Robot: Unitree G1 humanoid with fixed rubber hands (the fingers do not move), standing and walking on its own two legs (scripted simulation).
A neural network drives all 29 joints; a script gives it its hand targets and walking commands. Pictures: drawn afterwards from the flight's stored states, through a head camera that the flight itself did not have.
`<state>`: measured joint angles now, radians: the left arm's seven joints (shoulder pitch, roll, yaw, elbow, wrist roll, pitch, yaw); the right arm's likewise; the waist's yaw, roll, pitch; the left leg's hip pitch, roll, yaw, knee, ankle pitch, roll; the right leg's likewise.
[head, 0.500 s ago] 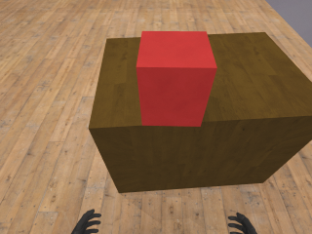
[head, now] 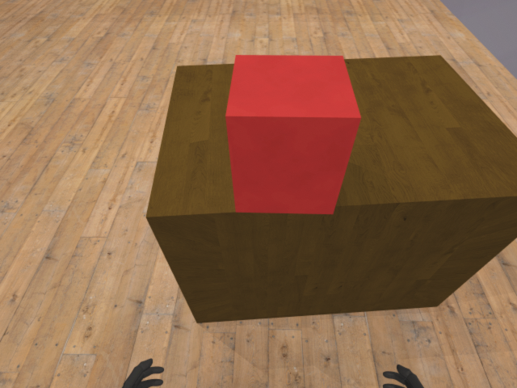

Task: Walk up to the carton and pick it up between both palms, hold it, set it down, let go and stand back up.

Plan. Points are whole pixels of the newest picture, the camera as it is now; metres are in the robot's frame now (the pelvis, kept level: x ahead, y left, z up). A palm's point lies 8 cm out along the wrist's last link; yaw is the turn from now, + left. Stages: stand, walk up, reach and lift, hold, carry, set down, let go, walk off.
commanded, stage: stand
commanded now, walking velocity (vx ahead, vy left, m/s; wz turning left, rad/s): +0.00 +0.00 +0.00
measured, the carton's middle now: (286, 138) +0.57 -0.02 +0.05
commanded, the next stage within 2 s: walk up in 0.56 s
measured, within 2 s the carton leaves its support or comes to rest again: neither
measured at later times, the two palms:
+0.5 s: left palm out of the picture +0.08 +0.23 -0.11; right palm out of the picture +0.08 -0.23 -0.11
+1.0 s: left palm out of the picture -0.01 +0.27 -0.13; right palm out of the picture +0.06 -0.23 -0.12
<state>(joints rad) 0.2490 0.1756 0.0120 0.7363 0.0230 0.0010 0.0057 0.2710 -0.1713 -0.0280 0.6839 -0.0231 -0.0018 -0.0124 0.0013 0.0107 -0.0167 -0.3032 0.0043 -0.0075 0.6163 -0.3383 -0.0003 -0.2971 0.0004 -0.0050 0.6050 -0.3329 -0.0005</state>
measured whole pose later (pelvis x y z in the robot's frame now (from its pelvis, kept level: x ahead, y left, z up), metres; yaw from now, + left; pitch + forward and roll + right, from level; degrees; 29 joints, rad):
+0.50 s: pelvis +0.00 +0.00 +0.00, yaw +0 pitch +0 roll +0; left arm 0.26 0.17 0.03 0.82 0.02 0.00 0.02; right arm 0.28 -0.17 -0.04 0.78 -0.02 0.00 -0.02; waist 0.00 0.01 0.00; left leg -0.26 0.00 -0.01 0.57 -0.32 0.00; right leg -0.25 0.00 -0.01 0.56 -0.32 0.00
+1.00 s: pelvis +0.03 +0.02 +0.00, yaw +1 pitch -1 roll +0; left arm 0.43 0.24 0.05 0.94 0.05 -0.02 0.00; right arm 0.41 -0.22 -0.04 0.84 -0.05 -0.06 0.01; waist 0.02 0.00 0.03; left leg -0.26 -0.01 0.04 0.62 -0.33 0.04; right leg -0.18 -0.02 -0.01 0.59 -0.39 -0.02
